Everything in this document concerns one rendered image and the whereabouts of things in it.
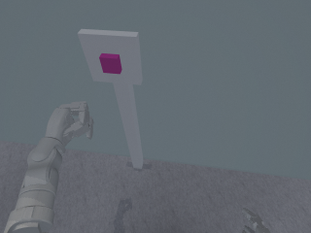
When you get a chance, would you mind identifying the button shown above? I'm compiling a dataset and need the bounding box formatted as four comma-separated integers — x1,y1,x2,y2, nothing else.
99,53,122,74

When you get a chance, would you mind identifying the left robot forearm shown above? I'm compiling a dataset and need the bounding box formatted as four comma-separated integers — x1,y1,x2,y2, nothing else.
4,137,66,233

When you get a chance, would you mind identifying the robot left hand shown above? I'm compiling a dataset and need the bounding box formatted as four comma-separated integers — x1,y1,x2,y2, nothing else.
45,101,94,147

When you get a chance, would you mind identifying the panel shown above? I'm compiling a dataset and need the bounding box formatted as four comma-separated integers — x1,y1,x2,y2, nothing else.
77,29,144,169

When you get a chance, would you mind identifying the robot right hand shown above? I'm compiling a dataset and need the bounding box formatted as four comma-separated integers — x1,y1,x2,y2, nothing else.
242,208,271,233

